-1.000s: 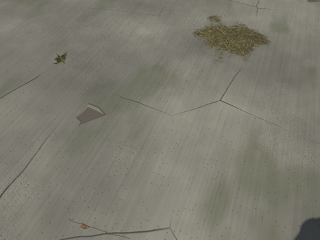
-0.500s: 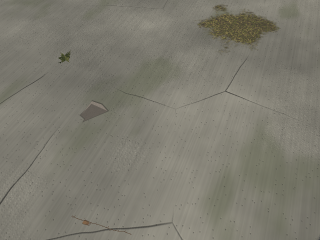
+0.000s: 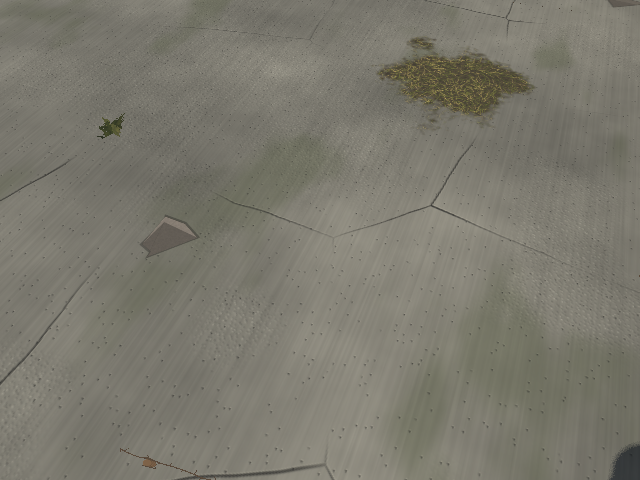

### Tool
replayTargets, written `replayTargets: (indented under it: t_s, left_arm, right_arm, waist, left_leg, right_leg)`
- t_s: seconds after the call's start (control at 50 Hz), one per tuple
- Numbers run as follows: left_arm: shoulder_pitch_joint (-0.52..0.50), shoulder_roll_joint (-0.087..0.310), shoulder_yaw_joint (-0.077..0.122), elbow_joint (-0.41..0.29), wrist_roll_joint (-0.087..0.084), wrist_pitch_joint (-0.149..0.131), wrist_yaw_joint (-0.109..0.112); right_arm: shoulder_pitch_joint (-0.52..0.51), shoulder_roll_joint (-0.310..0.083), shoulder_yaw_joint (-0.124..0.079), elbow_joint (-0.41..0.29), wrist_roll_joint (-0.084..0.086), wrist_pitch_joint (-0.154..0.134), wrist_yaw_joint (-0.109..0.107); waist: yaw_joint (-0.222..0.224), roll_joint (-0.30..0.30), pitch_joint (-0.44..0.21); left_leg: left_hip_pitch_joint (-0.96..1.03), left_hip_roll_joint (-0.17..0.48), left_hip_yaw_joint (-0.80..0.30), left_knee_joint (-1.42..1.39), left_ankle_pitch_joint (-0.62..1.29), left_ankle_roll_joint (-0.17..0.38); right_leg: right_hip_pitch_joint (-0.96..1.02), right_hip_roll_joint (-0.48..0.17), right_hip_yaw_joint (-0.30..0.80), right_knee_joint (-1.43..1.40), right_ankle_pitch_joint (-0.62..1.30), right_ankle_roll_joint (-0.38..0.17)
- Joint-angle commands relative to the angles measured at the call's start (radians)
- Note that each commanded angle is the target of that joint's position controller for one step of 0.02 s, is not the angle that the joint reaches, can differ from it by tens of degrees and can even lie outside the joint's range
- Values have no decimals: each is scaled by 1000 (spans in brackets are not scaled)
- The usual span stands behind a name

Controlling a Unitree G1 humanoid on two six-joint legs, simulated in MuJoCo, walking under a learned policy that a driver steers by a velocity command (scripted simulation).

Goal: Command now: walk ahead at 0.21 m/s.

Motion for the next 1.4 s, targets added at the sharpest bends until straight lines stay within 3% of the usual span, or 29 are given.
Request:
replayTargets:
  t_s: [0.02, 0.1, 0.14, 0.16, 0.18, 0.2, 0.22, 0.26, 0.3, 0.38, 0.44, 0.52, 0.58, 0.6, 0.62, 0.64, 0.66, 0.7, 0.78, 0.92, 1.08, 1.12, 1.14, 1.16, 1.18, 1.2, 1.24, 1.32, 1.4]
  left_arm:
    - [-122, 42, 2, -99, -18, -68, -8]
    - [-76, 19, 3, -42, -14, -121, -31]
    - [260, 35, 36, 93, -14, -99, -31]
    - [416, 78, 57, 145, 3, -91, -33]
    - [402, 115, 49, 130, 10, -84, -41]
    - [323, 154, 44, 89, 7, -90, -37]
    - [248, 142, 33, 66, 13, -90, -16]
    - [140, 55, -11, 45, 23, -93, 7]
    - [133, 29, -30, 57, 19, -94, 15]
    - [151, 95, -29, 32, 24, -116, 48]
    - [156, 167, -13, 32, 1, -127, 58]
    - [206, 148, -6, 51, 4, -114, 46]
    - [165, 166, 2, 15, 42, -101, 31]
    - [217, 86, -17, -21, 41, -114, 22]
    - [290, 61, -31, -5, 10, -143, 11]
    - [197, 134, -5, -11, -19, -154, 12]
    - [61, 176, 4, -51, -18, -158, 17]
    - [-29, 174, 17, -85, 15, -149, 31]
    - [-16, 128, 15, -97, 16, -124, 28]
    - [-322, 122, -4, -194, 20, -139, 7]
    - [-511, 149, -15, -296, 4, -159, -44]
    - [-328, 199, 10, -250, 9, -162, -43]
    - [-126, 259, 32, -200, 17, -162, -33]
    - [36, 361, 57, -176, 44, -156, -21]
    - [59, 310, 45, -159, 28, -148, -21]
    - [-14, 238, 21, -167, 23, -140, -17]
    - [-148, 199, 6, -177, 20, -138, -22]
    - [-182, 186, 2, -156, 18, -160, -34]
    - [-129, 229, 14, -119, 16, -159, -17]
  right_arm:
    - [36, -230, -76, -27, 20, -42, -11]
    - [54, -203, -85, 0, 31, -57, -11]
    - [-61, -127, -66, 3, 7, -44, 15]
    - [-94, -33, -41, -1, 11, -52, 31]
    - [-98, 16, -28, -1, 17, -62, 33]
    - [-71, -48, -44, -70, 61, -86, 27]
    - [-131, -71, -43, -93, 75, -101, 16]
    - [-139, -77, -41, -98, 34, -106, 6]
    - [-108, -70, -40, -94, 4, -97, 25]
    - [-308, -80, -31, -169, -30, -90, 37]
    - [-402, -94, -43, -211, 37, -86, 47]
    - [-410, -146, -78, -215, 38, -91, 72]
    - [-85, -229, -120, -158, 29, -85, 62]
    - [138, -327, -143, -109, -3, -85, 57]
    - [257, -335, -147, -45, 2, -85, 78]
    - [207, -262, -128, -33, 6, -80, 77]
    - [89, -228, -115, -43, 9, -76, 72]
    - [-77, -203, -102, -63, -12, -84, 75]
    - [-64, -211, -100, -17, -7, -101, 72]
    - [89, -269, -100, 64, 19, -82, 40]
    - [206, -296, -98, 124, 15, -47, 37]
    - [160, -318, -101, 111, 17, -42, 40]
    - [124, -305, -92, 90, 8, -47, 44]
    - [177, -209, -62, 58, -2, -68, 51]
    - [232, -212, -54, 80, 7, -90, 63]
    - [148, -313, -85, 60, 34, -97, 66]
    - [16, -281, -84, 22, 23, -93, 58]
    - [48, -208, -81, 14, 7, -56, 51]
    - [-99, -201, -75, -37, -7, -54, 50]
  waist:
    - [-52, 155, 214]
    - [-11, 168, 162]
    - [163, 114, -3]
    - [224, -28, -64]
    - [192, -157, -9]
    - [126, -130, 18]
    - [116, -92, 78]
    - [53, 19, 97]
    - [13, 0, 118]
    - [67, -29, 151]
    - [77, -81, 164]
    - [86, -104, 175]
    - [-92, -151, -69]
    - [-123, 99, -302]
    - [-116, 349, -481]
    - [-113, 293, -310]
    - [-85, 200, -132]
    - [3, 97, -9]
    - [59, 118, 22]
    - [-29, 76, 72]
    - [-72, 102, 95]
    - [39, 129, -22]
    - [132, 122, -148]
    - [148, -71, -327]
    - [136, -207, -438]
    - [136, -134, -273]
    - [73, 10, -50]
    - [-12, -22, 11]
    - [17, -12, 62]
  left_leg:
    - [-51, 215, -570, -635, -208, 256]
    - [71, 283, -599, -487, 153, 245]
    - [-189, 186, -298, -219, 301, 123]
    - [-364, 79, -83, 240, 548, 20]
    - [-550, -19, 21, 698, 181, -41]
    - [-710, -23, -64, 686, 223, -49]
    - [-784, 25, -100, 664, 294, -53]
    - [-778, 101, -124, 548, 429, -39]
    - [-735, 140, -138, 411, 528, -50]
    - [-311, 99, -36, -315, 987, -116]
    - [-128, 38, -49, -657, 983, -128]
    - [-82, 11, -48, -838, 916, -73]
    - [422, 13, -55, -760, 776, 33]
    - [943, 269, -423, -725, 832, 173]
    - [1070, 421, -867, -945, 524, 262]
    - [965, 383, -834, -1002, 408, 216]
    - [743, 346, -660, -1023, 497, 175]
    - [392, 258, -436, -1080, 718, 145]
    - [251, 203, -297, -1164, 822, 160]
    - [314, 160, -176, -1165, 962, 103]
    - [603, 252, -226, -996, 1155, 110]
    - [549, 208, -182, -808, 1469, 85]
    - [382, 165, -150, -594, 1409, 56]
    - [-21, 21, -79, -199, 980, -10]
    - [-184, -43, -178, -26, 298, -22]
    - [-272, 25, -197, 31, 338, -18]
    - [-255, 105, -135, -86, 487, -26]
    - [-141, 150, -123, -225, 584, -64]
    - [-170, 148, -103, -472, 811, -88]
  right_leg:
    - [-210, 20, -2, 100, -105, -51]
    - [-224, -3, -10, 102, 26, -63]
    - [329, 59, -124, 70, 16, -91]
    - [528, -31, 71, 22, -33, -155]
    - [473, -217, 399, -70, -8, -244]
    - [495, -300, 725, -245, -248, -358]
    - [462, -332, 717, -277, -303, -350]
    - [380, -264, 499, -220, -185, -256]
    - [241, -220, 377, -186, -91, -206]
    - [-88, -136, 186, -337, 68, -173]
    - [29, -167, 164, -408, 119, -156]
    - [301, -226, 152, -304, 286, -111]
    - [198, -153, 75, 161, 721, -59]
    - [-221, -39, 28, 571, 363, 0]
    - [-401, 67, 128, 807, -312, 18]
    - [-535, 7, 117, 910, -260, 13]
    - [-551, -42, 53, 881, -143, 4]
    - [-403, -118, 13, 769, 3, -6]
    - [-339, -148, -3, 647, 99, 4]
    - [-344, -104, -58, 198, 433, 30]
    - [-365, -36, -98, 4, 196, -34]
    - [-43, 25, -146, -44, 197, -84]
    - [283, -52, -66, -7, 274, -146]
    - [723, -323, 322, 8, 246, -288]
    - [810, -449, 643, -123, 177, -375]
    - [699, -391, 515, -149, 122, -317]
    - [384, -292, 280, -222, 230, -243]
    - [167, -228, 139, -332, 354, -233]
    - [131, -186, 34, -369, 366, -207]
Velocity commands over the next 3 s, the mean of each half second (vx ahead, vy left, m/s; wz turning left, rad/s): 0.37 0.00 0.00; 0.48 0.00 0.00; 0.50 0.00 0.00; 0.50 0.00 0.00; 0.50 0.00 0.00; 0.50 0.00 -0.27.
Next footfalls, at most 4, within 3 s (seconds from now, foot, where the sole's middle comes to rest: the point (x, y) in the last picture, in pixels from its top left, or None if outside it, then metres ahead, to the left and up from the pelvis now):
0.58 left None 0.45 0.12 -0.78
1.14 right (362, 394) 0.75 -0.09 -0.78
1.66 left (264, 297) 1.04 0.15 -0.78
2.22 right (348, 221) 1.33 -0.09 -0.78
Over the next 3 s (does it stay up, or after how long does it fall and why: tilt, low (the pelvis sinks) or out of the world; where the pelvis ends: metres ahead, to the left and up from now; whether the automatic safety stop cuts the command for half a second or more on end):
stays up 1.56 0.06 0.00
